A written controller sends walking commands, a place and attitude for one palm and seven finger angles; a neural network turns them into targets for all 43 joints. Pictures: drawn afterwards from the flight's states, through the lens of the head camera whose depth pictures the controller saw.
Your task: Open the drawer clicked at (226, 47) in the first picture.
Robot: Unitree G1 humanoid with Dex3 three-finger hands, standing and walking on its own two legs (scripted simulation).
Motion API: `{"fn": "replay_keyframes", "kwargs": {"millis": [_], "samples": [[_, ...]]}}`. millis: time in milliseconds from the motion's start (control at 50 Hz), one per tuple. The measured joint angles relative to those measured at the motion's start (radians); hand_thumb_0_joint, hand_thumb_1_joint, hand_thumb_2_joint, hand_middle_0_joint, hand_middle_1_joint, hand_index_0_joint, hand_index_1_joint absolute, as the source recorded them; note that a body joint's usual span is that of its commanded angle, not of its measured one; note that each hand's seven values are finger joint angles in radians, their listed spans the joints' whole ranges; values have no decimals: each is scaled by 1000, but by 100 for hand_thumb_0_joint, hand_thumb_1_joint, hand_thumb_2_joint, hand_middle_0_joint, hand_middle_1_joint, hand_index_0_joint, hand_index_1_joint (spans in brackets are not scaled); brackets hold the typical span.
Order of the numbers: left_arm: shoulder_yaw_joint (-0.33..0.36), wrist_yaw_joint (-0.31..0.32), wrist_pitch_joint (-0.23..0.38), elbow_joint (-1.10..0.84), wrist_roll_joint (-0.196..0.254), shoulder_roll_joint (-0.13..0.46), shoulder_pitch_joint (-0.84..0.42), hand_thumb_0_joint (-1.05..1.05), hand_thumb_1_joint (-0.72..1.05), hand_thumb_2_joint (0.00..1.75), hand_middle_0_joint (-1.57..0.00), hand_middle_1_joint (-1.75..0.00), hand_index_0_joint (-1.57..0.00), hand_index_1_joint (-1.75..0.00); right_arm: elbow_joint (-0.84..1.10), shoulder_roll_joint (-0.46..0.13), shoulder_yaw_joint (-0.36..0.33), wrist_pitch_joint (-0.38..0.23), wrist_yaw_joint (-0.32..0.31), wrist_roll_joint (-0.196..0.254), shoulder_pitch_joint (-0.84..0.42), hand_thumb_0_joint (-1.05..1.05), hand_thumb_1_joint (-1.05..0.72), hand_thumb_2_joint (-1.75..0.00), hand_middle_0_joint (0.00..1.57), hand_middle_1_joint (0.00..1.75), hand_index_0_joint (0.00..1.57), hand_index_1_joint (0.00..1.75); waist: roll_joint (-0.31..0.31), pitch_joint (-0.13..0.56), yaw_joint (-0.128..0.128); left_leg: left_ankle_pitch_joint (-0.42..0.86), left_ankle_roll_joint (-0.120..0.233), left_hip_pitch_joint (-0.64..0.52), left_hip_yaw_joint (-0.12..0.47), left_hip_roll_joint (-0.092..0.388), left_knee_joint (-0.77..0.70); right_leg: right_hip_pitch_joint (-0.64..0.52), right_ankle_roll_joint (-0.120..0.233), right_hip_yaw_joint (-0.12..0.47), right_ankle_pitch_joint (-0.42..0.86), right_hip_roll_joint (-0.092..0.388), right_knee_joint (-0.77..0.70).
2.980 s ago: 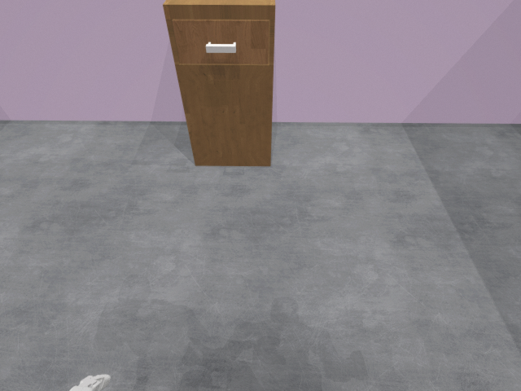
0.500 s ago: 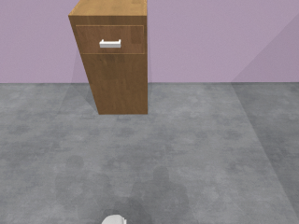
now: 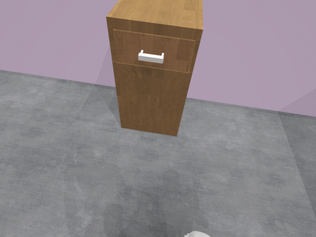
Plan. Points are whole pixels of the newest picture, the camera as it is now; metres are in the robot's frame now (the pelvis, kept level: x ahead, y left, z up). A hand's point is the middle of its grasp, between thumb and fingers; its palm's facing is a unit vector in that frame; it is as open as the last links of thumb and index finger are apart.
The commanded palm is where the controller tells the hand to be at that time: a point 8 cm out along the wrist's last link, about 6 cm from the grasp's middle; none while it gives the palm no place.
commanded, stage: take the last steps up to it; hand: left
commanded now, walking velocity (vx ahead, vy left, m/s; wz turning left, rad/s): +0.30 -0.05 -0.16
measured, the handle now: (151, 55) +0.92 +0.10 -0.06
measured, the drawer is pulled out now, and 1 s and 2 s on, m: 0.00 0.00 0.00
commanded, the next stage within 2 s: come to a stop and stand still in 0.94 s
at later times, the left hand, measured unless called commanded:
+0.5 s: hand (131, 196) +0.26 +0.10 -0.16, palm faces -0.01 -0.98 -0.19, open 7.3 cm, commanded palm none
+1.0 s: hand (119, 193) +0.27 +0.14 -0.18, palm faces +0.01 -0.99 -0.12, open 7.4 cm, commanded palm none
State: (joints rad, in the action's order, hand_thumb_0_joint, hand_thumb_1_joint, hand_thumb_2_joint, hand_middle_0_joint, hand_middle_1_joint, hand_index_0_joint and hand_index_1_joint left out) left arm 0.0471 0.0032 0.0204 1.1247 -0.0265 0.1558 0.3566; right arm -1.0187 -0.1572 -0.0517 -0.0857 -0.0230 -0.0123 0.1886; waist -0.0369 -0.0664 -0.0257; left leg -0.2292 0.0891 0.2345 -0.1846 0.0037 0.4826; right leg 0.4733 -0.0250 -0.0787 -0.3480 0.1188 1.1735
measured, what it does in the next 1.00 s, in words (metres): walks ahead: right foot, then left foot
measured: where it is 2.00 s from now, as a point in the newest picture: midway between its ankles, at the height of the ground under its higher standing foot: (159, 227)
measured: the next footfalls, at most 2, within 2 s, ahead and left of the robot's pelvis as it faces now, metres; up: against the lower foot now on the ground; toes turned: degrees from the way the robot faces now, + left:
right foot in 0.38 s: +0.24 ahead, -0.18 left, +0.00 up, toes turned -12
left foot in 0.84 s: +0.39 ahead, +0.06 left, +0.00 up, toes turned +6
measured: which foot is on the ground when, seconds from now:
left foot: down 0.00-0.40, up 0.42-0.82, down 0.84-1.00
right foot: up 0.00-0.36, down 0.38-0.84, up 0.86-1.00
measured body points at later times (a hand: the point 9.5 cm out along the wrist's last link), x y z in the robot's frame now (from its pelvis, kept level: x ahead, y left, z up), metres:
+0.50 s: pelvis +0.16 -0.07 -0.01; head +0.18 -0.09 +0.44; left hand +0.26 +0.15 -0.15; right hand +0.07 -0.27 -0.17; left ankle +0.08 +0.06 -0.66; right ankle +0.20 -0.17 -0.74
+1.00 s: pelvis +0.31 -0.02 +0.00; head +0.32 +0.00 +0.45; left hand +0.27 +0.20 -0.17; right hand +0.37 -0.26 -0.13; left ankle +0.35 +0.06 -0.74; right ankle +0.27 -0.15 -0.67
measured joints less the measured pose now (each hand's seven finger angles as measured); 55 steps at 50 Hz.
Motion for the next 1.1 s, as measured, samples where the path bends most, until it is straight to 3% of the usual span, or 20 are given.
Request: {"fn": "replay_keyframes", "kwargs": {"millis": [140,340,380,400,440,480,540,680,820,860,900,960,1020,1100], "samples": [[15,-1,-19,-62,-5,19,-114,0,91,89,-20,-30,-20,-30,-68,10,14,17,2,-6,115,-1,-94,-90,20,30,20,30,-3,41,16,-4,-13,-126,-3,-17,-123,76,-19,20,136,20,-191],[14,-18,-21,-91,-2,19,-211,0,91,89,-20,-30,-20,-30,-127,40,14,32,9,-24,247,0,-91,-90,20,30,20,30,41,28,87,-122,-83,-230,-33,33,-99,-54,20,-29,102,-22,-535],[11,-21,-1,-101,-3,19,-219,0,91,89,-20,-30,-20,-30,-139,42,16,36,11,-20,274,0,-91,-90,20,30,20,30,48,23,90,-186,-104,-218,-32,57,-14,-117,42,-47,140,-44,-622],[12,-19,14,-102,-5,14,-227,0,91,89,-20,-30,-20,-30,-149,41,16,40,14,-15,277,0,-91,-90,20,30,20,30,59,15,86,-219,-102,-184,-25,82,81,-117,54,-55,160,-56,-607],[7,-15,37,-106,2,3,-228,0,91,89,-20,-30,-20,-30,-159,38,18,58,18,-7,263,1,-91,-90,20,30,20,30,70,-2,82,-273,-89,-68,48,91,371,-129,69,-72,123,-67,-565],[4,-9,44,-102,8,-9,-205,0,91,89,-20,-30,-20,-30,-158,31,13,69,21,-6,242,1,-91,-90,20,30,20,30,68,0,67,-244,-79,44,89,86,587,-169,74,-79,101,-75,-589],[20,16,49,-92,15,-4,-159,-2,94,89,-20,-30,-21,-30,-131,15,2,74,22,-11,193,1,-91,-90,20,30,20,30,68,19,51,-144,-85,175,114,103,670,-237,71,-88,118,-92,-676],[3,8,38,-23,1,-3,-43,-1,94,89,-20,-30,-20,-30,-43,-17,-13,71,32,-16,61,1,-92,-90,19,30,20,30,69,53,34,-29,-113,268,104,131,406,-343,60,-91,122,-108,-795],[-2,1,24,20,0,-15,46,0,91,89,-20,-30,-20,-30,-6,-22,1,51,43,-13,-14,0,-92,-90,19,30,20,30,41,51,-19,2,-101,141,70,94,112,-399,10,-88,28,-91,-743],[-2,-1,10,31,5,-13,60,0,91,89,-20,-30,-20,-30,3,-14,6,33,38,-17,-24,0,-92,-90,19,30,20,30,19,43,-21,51,-63,118,54,74,99,-361,12,-72,-46,-64,-612],[-2,0,-7,36,3,-10,53,0,91,89,-20,-30,-20,-30,12,1,15,26,32,-19,-27,0,-92,-90,19,30,20,30,1,31,-24,5,-36,99,29,62,120,-268,32,-29,-134,-58,-381],[0,-5,-14,30,-2,-8,27,0,91,89,-20,-30,-20,-30,15,20,16,23,11,-8,-5,0,-93,-90,20,30,20,30,-5,29,-10,-1,-28,42,4,43,53,-133,42,-8,-96,-49,-157],[3,-5,-13,7,-3,-5,-10,0,91,89,-20,-30,-20,-30,5,9,13,17,-4,-4,22,-2,-96,-90,20,30,20,30,-7,30,4,23,-20,-13,-12,17,-34,-43,30,4,-12,-32,-115],[6,3,-17,-28,-1,4,-65,0,91,89,-20,-30,-20,-30,-33,11,24,25,-6,-7,79,-2,-95,-90,20,30,20,30,-6,39,16,34,-18,-63,-13,-4,-101,-4,13,13,46,-21,-198]]}}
